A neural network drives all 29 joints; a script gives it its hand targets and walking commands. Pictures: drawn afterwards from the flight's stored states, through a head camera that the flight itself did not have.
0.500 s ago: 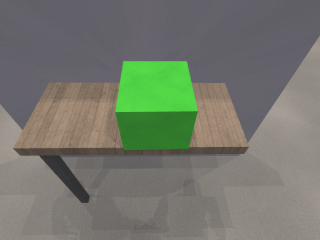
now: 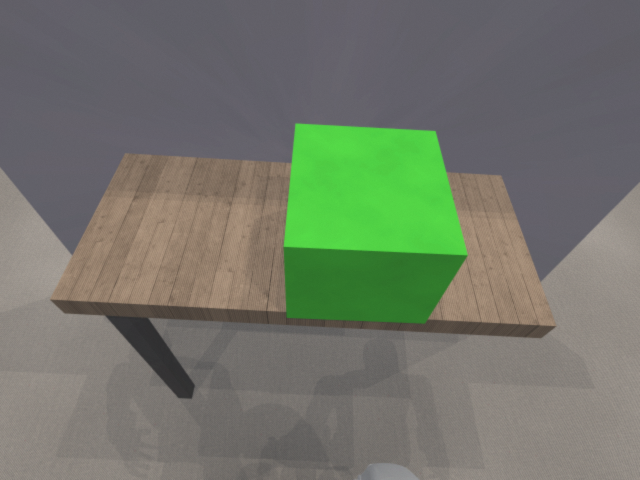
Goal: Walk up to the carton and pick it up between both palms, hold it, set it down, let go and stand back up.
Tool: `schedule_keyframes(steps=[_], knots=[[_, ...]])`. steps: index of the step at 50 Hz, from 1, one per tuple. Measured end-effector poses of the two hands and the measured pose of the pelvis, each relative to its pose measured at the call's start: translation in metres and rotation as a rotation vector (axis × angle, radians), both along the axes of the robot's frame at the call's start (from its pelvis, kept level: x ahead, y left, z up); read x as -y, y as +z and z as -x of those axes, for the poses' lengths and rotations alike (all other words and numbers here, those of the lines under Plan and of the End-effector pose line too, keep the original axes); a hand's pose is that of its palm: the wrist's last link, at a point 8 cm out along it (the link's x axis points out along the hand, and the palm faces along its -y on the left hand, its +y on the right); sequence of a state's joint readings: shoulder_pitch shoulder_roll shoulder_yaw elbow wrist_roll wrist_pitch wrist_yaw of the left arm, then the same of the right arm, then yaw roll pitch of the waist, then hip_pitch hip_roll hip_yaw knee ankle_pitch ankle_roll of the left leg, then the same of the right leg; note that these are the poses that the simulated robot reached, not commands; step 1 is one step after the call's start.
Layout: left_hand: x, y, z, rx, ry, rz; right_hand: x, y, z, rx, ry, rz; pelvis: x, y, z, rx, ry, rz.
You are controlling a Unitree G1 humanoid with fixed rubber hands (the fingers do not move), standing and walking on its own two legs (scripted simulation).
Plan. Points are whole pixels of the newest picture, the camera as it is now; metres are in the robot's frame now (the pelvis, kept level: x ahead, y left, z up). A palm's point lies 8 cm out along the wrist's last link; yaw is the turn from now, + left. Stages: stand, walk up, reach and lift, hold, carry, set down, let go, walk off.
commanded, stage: walk up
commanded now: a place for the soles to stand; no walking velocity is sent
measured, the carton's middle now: (360, 224) +0.46 -0.07 +0.00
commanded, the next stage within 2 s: none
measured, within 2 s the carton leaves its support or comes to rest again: neither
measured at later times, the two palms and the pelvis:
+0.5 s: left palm out of the picture +0.08 +0.21 -0.13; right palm out of the picture +0.08 -0.28 -0.14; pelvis +0.02 -0.04 +0.00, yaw -1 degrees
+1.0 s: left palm out of the picture +0.03 +0.21 -0.13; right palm out of the picture -0.01 -0.28 -0.14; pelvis +0.00 -0.04 +0.00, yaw -3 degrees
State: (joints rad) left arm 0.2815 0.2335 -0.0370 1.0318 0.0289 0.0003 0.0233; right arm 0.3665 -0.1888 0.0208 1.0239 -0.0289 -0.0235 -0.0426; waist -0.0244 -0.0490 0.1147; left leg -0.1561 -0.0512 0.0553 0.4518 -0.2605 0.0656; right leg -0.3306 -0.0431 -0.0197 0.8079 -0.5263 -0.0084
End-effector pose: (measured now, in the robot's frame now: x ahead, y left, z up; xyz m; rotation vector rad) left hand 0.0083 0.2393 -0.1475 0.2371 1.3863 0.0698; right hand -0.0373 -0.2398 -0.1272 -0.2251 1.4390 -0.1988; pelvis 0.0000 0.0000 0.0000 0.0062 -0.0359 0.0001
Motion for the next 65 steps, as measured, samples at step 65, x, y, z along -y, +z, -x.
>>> schedule_keyframes(steps=[65], knots=[[0.018,0.010,-0.026,0.063,-0.001,-0.041,0.032,-0.017,-0.025,0.057,-0.015,-0.039,0.025,-0.002,-0.001,-0.008,-0.074,-0.011]])
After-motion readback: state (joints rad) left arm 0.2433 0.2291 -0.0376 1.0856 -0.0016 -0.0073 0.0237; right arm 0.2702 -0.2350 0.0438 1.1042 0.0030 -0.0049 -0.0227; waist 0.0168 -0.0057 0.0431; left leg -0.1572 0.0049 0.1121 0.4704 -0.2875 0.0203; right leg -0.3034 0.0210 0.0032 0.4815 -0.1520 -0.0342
